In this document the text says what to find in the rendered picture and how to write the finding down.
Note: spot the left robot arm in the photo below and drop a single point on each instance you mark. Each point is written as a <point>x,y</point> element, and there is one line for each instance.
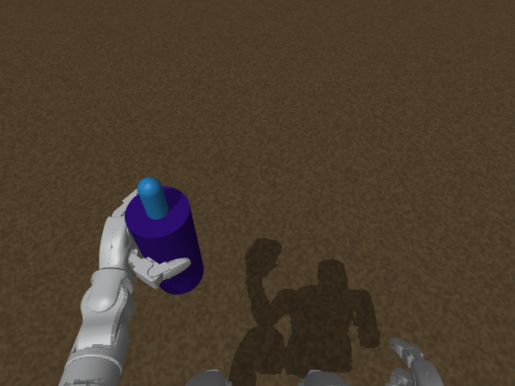
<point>99,351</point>

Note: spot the bottle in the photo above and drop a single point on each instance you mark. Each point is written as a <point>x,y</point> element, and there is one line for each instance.
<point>160,221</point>

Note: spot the right robot hand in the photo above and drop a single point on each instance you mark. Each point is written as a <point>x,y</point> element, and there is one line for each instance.
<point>423,373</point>

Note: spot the left robot hand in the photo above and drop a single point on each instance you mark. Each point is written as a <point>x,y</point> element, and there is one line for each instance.
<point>118,249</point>

